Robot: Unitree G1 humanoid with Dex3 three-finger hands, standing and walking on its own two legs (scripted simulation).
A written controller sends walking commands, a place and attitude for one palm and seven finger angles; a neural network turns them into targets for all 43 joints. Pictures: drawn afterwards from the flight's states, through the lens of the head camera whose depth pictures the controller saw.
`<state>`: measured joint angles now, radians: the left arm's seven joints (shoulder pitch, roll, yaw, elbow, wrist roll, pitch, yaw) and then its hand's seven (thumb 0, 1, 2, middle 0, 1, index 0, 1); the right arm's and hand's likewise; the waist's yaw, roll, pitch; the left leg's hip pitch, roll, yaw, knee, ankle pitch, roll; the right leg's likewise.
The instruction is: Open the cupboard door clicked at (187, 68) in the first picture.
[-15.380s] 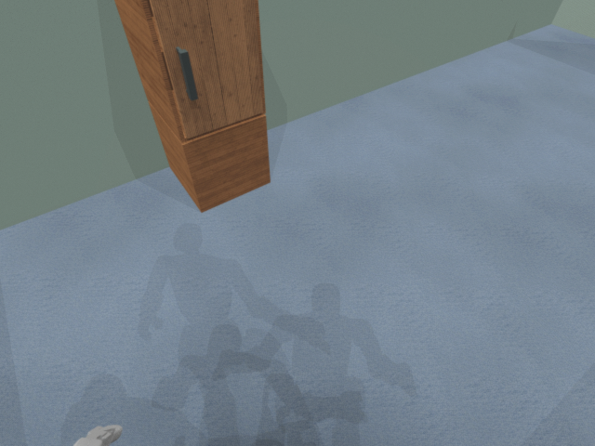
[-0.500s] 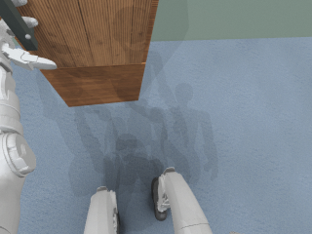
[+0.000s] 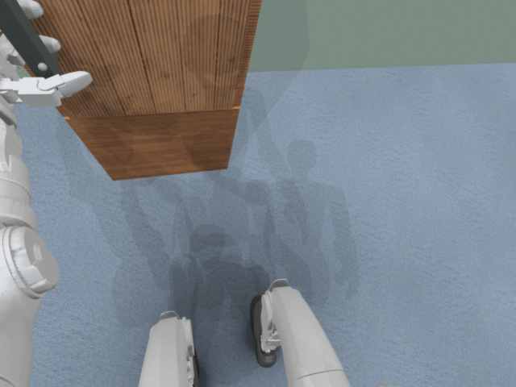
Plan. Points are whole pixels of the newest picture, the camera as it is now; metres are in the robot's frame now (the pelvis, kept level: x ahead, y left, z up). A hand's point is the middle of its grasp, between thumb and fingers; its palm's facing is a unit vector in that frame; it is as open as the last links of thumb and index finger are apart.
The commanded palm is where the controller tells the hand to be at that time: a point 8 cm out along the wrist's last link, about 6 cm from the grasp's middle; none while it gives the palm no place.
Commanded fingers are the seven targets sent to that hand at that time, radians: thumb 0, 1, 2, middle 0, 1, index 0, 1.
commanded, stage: close the thumb around the handle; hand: left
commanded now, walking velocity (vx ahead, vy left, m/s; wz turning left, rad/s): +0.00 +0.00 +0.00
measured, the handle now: (27, 29) +0.61 +0.24 +0.04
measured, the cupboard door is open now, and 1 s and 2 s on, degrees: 0 24 51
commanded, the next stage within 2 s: pull the door open along its arc in 0.36 s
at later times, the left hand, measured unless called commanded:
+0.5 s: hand (46, 66) +0.55 +0.21 +0.04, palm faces +0.05 -1.00 -0.03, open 6.1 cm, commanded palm +0.52 +0.24 +0.04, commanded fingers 0.00 0.90 0.90 -0.40 -1.35 -0.40 -1.35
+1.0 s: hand (89, 145) +0.44 +0.16 +0.04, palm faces +0.15 -0.99 +0.03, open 6.5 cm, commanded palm +0.37 +0.22 +0.04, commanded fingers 0.00 0.90 0.90 -0.40 -1.35 -0.40 -1.35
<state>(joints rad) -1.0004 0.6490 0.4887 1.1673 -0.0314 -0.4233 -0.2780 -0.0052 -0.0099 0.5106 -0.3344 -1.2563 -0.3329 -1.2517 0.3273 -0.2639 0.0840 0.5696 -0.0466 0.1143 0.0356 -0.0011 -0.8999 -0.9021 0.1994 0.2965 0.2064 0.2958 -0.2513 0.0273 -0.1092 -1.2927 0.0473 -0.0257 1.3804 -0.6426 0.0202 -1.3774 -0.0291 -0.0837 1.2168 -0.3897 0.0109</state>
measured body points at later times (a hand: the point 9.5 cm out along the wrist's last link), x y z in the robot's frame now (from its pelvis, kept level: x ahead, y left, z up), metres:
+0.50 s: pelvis +0.00 +0.00 +0.00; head +0.20 +0.04 +0.40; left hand +0.54 +0.27 +0.04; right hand +0.01 -0.26 -0.10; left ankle -0.01 +0.10 -0.60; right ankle +0.08 -0.14 -0.60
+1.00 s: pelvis +0.03 +0.00 +0.03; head +0.18 +0.02 +0.46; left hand +0.43 +0.21 +0.04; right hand +0.12 -0.25 -0.08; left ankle -0.01 +0.10 -0.60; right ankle +0.08 -0.14 -0.60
